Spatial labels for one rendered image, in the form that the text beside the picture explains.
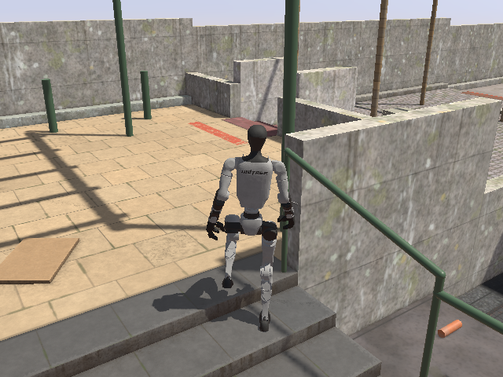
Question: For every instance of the robot right thigh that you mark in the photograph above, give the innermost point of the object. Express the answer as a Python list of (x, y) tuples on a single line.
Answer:
[(269, 239)]

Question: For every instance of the robot thigh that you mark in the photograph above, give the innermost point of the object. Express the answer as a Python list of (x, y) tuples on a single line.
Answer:
[(269, 239), (232, 226)]

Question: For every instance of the robot left forearm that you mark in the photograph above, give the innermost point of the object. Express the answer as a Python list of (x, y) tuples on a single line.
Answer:
[(216, 209)]

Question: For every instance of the robot right forearm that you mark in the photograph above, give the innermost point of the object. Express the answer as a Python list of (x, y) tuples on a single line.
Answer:
[(287, 208)]

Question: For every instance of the left robot upper arm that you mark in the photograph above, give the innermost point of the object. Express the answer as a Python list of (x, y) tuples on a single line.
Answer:
[(225, 179)]

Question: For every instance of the robot right hand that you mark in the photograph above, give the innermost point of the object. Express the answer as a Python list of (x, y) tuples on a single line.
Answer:
[(291, 221)]

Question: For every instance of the robot left hand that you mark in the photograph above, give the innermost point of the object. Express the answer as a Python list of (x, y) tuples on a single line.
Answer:
[(211, 227)]

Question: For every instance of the right robot upper arm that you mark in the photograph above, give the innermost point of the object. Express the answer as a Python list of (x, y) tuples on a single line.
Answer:
[(282, 181)]

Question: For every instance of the robot left thigh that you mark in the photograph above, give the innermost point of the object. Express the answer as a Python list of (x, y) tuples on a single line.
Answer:
[(232, 226)]

